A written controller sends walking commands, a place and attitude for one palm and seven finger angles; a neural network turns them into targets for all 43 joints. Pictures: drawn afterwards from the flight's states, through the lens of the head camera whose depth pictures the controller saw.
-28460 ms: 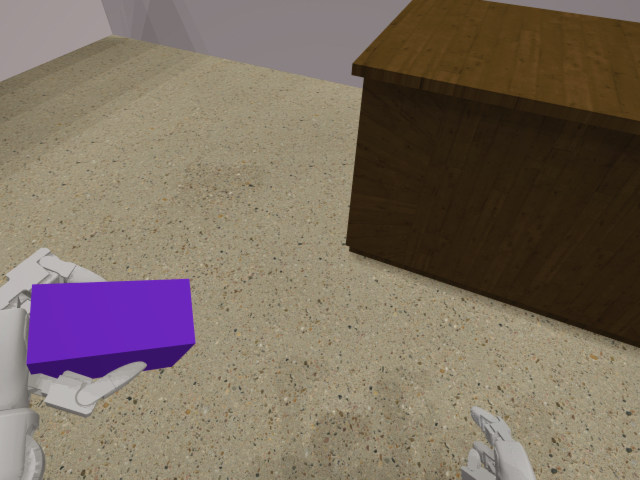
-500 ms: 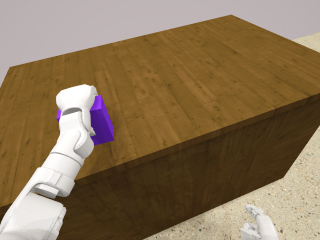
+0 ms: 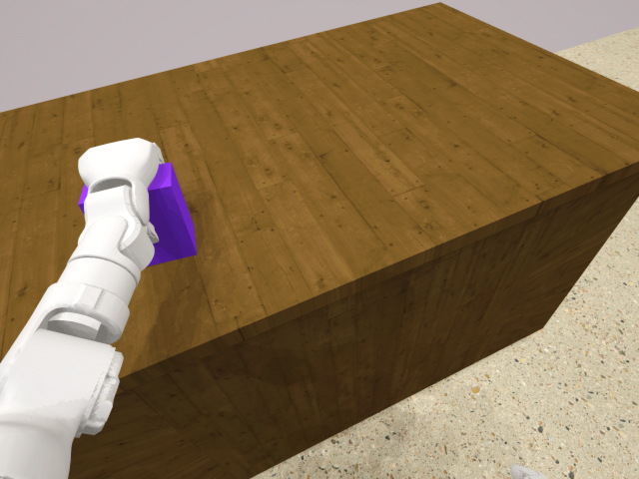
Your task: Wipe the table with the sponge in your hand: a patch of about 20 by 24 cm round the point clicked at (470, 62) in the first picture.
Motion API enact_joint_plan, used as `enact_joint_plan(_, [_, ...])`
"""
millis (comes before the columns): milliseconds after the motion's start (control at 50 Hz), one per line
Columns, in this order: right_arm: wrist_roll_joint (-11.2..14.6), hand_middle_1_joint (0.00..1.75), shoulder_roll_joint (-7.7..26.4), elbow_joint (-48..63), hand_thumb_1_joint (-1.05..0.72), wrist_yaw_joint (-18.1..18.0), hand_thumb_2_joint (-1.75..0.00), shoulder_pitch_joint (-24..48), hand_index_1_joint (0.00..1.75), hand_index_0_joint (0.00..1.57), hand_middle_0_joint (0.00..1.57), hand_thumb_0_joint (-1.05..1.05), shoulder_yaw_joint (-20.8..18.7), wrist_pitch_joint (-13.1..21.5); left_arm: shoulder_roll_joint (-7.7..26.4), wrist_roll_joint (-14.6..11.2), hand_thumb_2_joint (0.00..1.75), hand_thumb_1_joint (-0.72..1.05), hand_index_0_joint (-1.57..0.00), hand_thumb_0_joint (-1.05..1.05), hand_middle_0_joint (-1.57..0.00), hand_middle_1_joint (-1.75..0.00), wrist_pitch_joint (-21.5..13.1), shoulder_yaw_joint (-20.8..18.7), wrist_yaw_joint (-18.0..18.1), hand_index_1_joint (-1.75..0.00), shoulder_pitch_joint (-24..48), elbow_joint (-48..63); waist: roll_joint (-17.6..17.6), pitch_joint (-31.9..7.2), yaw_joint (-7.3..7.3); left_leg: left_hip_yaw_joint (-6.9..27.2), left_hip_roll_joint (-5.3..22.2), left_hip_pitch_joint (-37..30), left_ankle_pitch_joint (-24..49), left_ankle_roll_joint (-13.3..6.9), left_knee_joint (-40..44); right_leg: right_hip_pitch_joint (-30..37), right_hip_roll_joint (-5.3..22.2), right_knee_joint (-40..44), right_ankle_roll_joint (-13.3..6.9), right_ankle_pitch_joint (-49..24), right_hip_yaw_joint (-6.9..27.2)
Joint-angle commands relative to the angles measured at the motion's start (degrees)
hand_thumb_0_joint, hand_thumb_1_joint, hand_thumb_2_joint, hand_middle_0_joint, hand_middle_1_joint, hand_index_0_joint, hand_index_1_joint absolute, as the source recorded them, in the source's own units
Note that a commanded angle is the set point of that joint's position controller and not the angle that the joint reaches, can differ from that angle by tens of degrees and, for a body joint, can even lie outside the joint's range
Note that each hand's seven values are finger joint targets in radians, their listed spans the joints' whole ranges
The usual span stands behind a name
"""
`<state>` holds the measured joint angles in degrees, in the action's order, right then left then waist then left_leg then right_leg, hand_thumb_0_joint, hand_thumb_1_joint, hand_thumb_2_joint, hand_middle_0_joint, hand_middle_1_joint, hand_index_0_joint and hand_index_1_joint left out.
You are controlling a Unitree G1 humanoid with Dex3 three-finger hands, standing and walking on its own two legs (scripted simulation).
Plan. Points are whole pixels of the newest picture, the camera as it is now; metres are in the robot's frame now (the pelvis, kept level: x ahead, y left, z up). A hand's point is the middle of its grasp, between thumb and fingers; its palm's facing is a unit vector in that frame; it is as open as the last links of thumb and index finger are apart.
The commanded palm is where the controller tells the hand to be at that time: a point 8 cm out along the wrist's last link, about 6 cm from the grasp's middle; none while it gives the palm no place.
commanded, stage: wipe forward along the third lane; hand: left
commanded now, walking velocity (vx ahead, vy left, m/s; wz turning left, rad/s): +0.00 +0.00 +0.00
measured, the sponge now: (149, 229) +0.42 +0.26 +0.10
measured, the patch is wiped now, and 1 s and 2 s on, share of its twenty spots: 0.80 1.00 1.00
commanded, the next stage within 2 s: wipe back along the third lane in 0.32 s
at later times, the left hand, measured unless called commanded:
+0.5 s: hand (129, 184) +0.46 +0.28 +0.14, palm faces -0.06 +0.00 -1.00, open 10.1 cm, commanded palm +0.43 +0.28 +0.17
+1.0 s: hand (127, 197) +0.44 +0.28 +0.14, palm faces +0.07 -0.02 -1.00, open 10.1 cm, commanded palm +0.39 +0.26 +0.17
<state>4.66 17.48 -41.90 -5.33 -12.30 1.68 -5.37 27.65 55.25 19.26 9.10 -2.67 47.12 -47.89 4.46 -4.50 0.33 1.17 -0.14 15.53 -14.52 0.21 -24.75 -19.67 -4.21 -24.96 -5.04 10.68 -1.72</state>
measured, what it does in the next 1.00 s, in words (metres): shifts its weight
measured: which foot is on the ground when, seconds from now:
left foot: down 0.00-1.00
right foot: down 0.00-1.00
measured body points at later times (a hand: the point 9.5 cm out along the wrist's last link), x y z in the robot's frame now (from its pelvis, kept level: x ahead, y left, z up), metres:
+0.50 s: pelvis +0.01 +0.03 +0.00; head +0.04 +0.01 +0.45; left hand +0.46 +0.28 +0.20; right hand +0.13 -0.23 -0.13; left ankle -0.02 +0.13 -0.74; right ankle +0.02 -0.06 -0.74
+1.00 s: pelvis +0.04 +0.06 +0.00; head +0.04 +0.02 +0.45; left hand +0.43 +0.27 +0.20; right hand +0.26 -0.16 -0.10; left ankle -0.02 +0.13 -0.74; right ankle +0.02 -0.06 -0.74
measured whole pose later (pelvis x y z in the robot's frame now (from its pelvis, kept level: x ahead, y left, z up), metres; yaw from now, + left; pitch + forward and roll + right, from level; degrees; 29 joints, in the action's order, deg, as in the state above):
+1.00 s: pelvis +0.04 +0.06 +0.00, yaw +0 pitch +5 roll -1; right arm 4.9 15.9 -37.5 -1.3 -2.7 3.4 -9.0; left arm 19.2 55.6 36.9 18.2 -0.4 39.0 -28.6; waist 5.0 -6.4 -3.7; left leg 0.4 -3.4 10.5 -17.3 -3.6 -23.4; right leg -14.7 -1.0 -24.1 -0.9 13.9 -0.5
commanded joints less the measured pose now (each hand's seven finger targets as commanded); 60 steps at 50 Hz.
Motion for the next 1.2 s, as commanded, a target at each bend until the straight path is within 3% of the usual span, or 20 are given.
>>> enact_joint_plan(0, [0.2,0.30,6.3,7.2,-0.90,-0.1,-0.90,5.4,0.30,0.20,0.20,0.00,-1.8,2.6,12.4,2.2,1.30,0.10,-1.20,0.00,-1.20,-1.60,0.4,-2.3,2.5,-1.60,18.1,1.2,-9.5,-10.7,0.25,-2.3,-2.2,6.6,4.0,-2.9,2.9,14.5,4.9,4.9,3.8,-5.0,6.0])
enact_joint_plan(60, [0.0,0.30,6.3,7.1,-0.90,0.1,-0.90,4.7,0.30,0.20,0.20,0.00,-2.0,2.5,13.1,2.9,1.30,0.10,-1.20,0.00,-1.20,-1.60,0.2,-3.3,3.0,-1.60,17.6,1.0,-8.4,-12.9,-0.39,-2.4,-2.3,5.5,6.7,-3.0,2.9,16.0,4.6,4.0,3.4,-8.9,5.3])
enact_joint_plan(200, [0.0,0.30,6.5,6.4,-0.90,0.1,-0.90,4.4,0.30,0.20,0.20,0.00,-1.7,2.2,12.9,3.3,1.30,0.10,-1.20,0.00,-1.20,-1.60,0.8,-2.2,3.7,-1.60,22.5,-2.1,-9.0,-11.2,1.08,-2.2,-2.2,5.2,5.9,-3.0,3.7,13.5,4.3,4.7,3.4,-6.9,4.6])
enact_joint_plan(220, [-0.1,0.30,6.6,6.3,-0.90,0.0,-0.90,4.3,0.30,0.20,0.20,0.00,-1.8,2.2,14.9,3.6,1.30,0.10,-1.20,0.00,-1.20,-1.60,0.5,-3.9,3.8,-1.60,23.7,-1.8,-8.1,-12.3,0.85,-2.0,-2.0,4.7,7.0,-2.9,3.9,13.9,4.3,4.7,3.2,-8.0,4.7])
enact_joint_plan(280, [-0.2,0.30,6.4,6.4,-0.90,0.3,-0.90,3.7,0.30,0.20,0.20,0.00,-1.8,2.0,12.2,4.3,1.30,0.10,-1.20,0.00,-1.20,-1.60,0.9,-2.0,4.0,-1.60,22.7,-4.1,-7.5,-12.7,0.93,-2.1,-2.0,4.0,8.1,-2.8,3.5,13.3,4.1,3.9,2.9,-9.4,3.9])
enact_joint_plan(320, [-0.3,0.30,6.6,6.5,-0.90,0.2,-0.90,3.9,0.30,0.20,0.20,0.00,-1.7,1.9,14.5,4.0,1.30,0.10,-1.20,0.00,-1.20,-1.60,0.5,-3.9,4.1,-1.60,24.3,-3.4,-7.6,-14.4,0.75,-1.8,-1.9,3.6,9.3,-2.8,3.7,14.1,4.1,3.9,2.7,-10.7,4.0])
enact_joint_plan(360, [-0.3,0.30,6.3,6.6,-0.90,0.3,-0.90,3.5,0.30,0.20,0.20,0.00,-1.7,1.9,11.3,4.1,1.30,0.10,-1.20,0.00,-1.20,-1.60,0.7,-1.4,4.1,-1.60,24.4,-4.8,-6.9,-13.0,1.34,-1.8,-1.9,3.2,9.4,-2.8,3.5,12.7,4.0,3.6,2.7,-10.7,3.4])
enact_joint_plan(400, [-0.3,0.30,6.5,6.4,-0.90,0.2,-0.90,3.1,0.30,0.20,0.20,0.00,-1.8,1.9,11.7,4.3,1.30,0.10,-1.20,0.00,-1.20,-1.60,0.6,-1.8,4.3,-1.60,25.0,-5.7,-7.7,-12.9,1.58,-1.6,-1.8,3.1,9.0,-2.8,3.5,11.9,3.9,3.6,2.7,-9.7,3.2])
enact_joint_plan(420, [-0.5,0.30,6.4,6.7,-0.90,0.4,-0.90,3.3,0.30,0.20,0.20,0.00,-1.9,1.9,11.7,4.1,1.30,0.10,-1.20,0.00,-1.20,-1.60,0.3,-2.8,4.3,-1.60,22.9,-4.6,-7.4,-15.5,0.13,-1.5,-1.7,2.3,11.4,-2.7,3.7,13.4,3.8,3.4,2.3,-12.0,3.2])
enact_joint_plan(480, [-0.3,0.30,5.8,8.1,-0.90,1.0,-0.90,4.5,0.30,0.20,0.20,0.00,-2.1,1.6,5.0,3.3,1.30,0.10,-1.20,0.00,-1.20,-1.60,0.4,0.9,4.4,-1.60,18.0,-0.1,-6.3,-15.9,-0.34,-1.7,-1.5,0.1,14.2,-2.6,3.1,13.1,3.6,2.6,1.9,-14.2,2.4])
enact_joint_plan(520, [-0.3,0.30,5.8,8.4,-0.90,1.3,-0.90,5.7,0.30,0.20,0.20,0.00,-2.2,1.5,5.8,2.0,1.30,0.10,-1.20,0.00,-1.20,-1.60,1.1,-1.2,4.8,-1.60,15.4,2.3,-8.1,-16.2,-1.60,-1.3,-1.3,-0.2,15.5,-2.7,3.6,14.1,3.5,2.9,1.7,-15.3,2.4])
enact_joint_plan(600, [0.4,0.30,5.7,8.8,-0.90,2.0,-0.90,9.1,0.30,0.20,0.20,0.00,-1.8,1.1,0.8,-0.1,1.30,0.10,-1.20,0.00,-1.20,-1.60,5.7,2.3,5.3,-1.60,13.0,6.3,-8.1,-12.2,-1.47,-1.4,-1.1,-1.1,14.4,-2.6,4.3,12.8,3.3,3.2,1.8,-13.0,1.6])
enact_joint_plan(720, [0.4,0.30,5.7,9.5,-0.90,2.3,-0.90,13.3,0.30,0.20,0.20,0.00,-1.1,0.6,0.0,-1.1,1.30,0.10,-1.20,0.00,-1.20,-1.60,12.4,2.6,4.0,-1.60,11.7,11.9,-6.8,-14.3,-2.53,-0.9,-0.7,-3.9,18.7,-2.3,4.5,14.3,3.2,2.4,1.1,-15.5,1.0])
enact_joint_plan(780, [0.4,0.30,5.3,10.3,-0.90,3.0,-0.90,14.6,0.30,0.20,0.20,0.00,-1.0,-0.1,-4.7,-1.0,1.30,0.10,-1.20,0.00,-1.20,-1.60,15.0,6.3,2.6,-1.60,9.4,15.1,-6.9,-14.0,-2.21,-0.7,-0.5,-5.8,21.0,-2.1,3.6,13.3,3.0,1.4,1.0,-16.3,0.3])
enact_joint_plan(860, [0.3,0.30,5.0,11.7,-0.90,3.5,-0.90,16.2,0.30,0.20,0.20,0.00,-0.6,-0.6,-5.3,-1.5,1.30,0.10,-1.20,0.00,-1.20,-1.60,16.8,6.3,1.0,-1.60,5.2,19.5,-8.9,-14.8,-2.79,-0.4,-0.4,-6.6,24.7,-2.1,2.2,14.8,3.0,0.0,1.1,-20.0,0.0])
enact_joint_plan(920, [0.4,0.30,4.7,12.9,-0.90,3.9,-0.90,17.9,0.30,0.20,0.20,0.00,-0.2,-1.2,-5.5,-1.7,1.30,0.10,-1.20,0.00,-1.20,-1.60,17.8,6.6,-0.1,-1.60,4.4,24.7,-7.9,-15.0,-3.17,-0.1,-0.1,-7.2,26.9,-2.1,1.6,14.9,3.1,-0.6,0.9,-21.2,0.1])
enact_joint_plan(980, [0.5,0.30,4.1,13.4,-0.90,4.8,-0.90,18.8,0.30,0.20,0.20,0.00,0.2,-1.4,-8.9,-1.5,1.30,0.10,-1.20,0.00,-1.20,-1.60,18.9,9.4,-0.6,-1.60,1.0,28.0,-6.6,-14.2,-3.30,0.1,0.0,-8.5,31.7,-1.7,0.3,14.2,2.8,-1.7,0.9,-22.8,-0.4])
enact_joint_plan(1020, [0.4,0.30,4.1,14.4,-0.90,5.3,-0.90,20.1,0.30,0.20,0.20,0.00,0.2,-1.6,-7.3,-1.6,1.30,0.10,-1.20,0.00,-1.20,-1.60,19.4,8.0,-0.9,-1.60,-0.8,32.2,-7.2,-15.8,-3.90,0.3,0.2,-8.5,32.9,-1.8,-0.3,15.5,2.9,-2.2,0.8,-24.4,0.0])
enact_joint_plan(1060, [0.6,0.30,3.6,14.4,-0.90,5.9,-0.90,20.5,0.30,0.20,0.20,0.00,0.4,-1.7,-9.7,-1.5,1.30,0.10,-1.20,0.00,-1.20,-1.60,20.4,10.2,-1.1,-1.60,-3.1,33.8,-7.1,-14.9,-3.66,0.3,0.2,-8.8,34.7,-1.6,-1.1,15.1,2.8,-3.0,0.9,-25.3,-0.4])
enact_joint_plan(1180, [0.8,0.30,3.1,14.9,-0.90,7.1,-0.90,22.6,0.30,0.20,0.20,0.00,1.0,-2.0,-10.9,-1.0,1.30,0.10,-1.20,0.00,-1.20,-1.60,23.2,12.2,-1.7,-1.60,-6.0,39.1,-6.4,-14.6,-4.30,0.5,0.2,-8.7,35.0,-1.4,-1.9,14.8,2.5,-4.1,0.8,-24.8,-0.6])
